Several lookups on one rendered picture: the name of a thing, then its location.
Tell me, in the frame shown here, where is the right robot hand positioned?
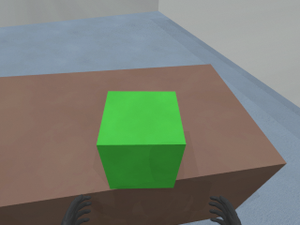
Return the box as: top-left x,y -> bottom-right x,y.
208,195 -> 242,225

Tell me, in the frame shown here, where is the left robot hand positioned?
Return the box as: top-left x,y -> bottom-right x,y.
61,194 -> 92,225

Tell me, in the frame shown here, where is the pedestal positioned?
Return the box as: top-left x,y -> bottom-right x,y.
0,64 -> 287,225

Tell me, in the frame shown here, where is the carton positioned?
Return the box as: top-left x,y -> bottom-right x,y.
97,91 -> 187,189

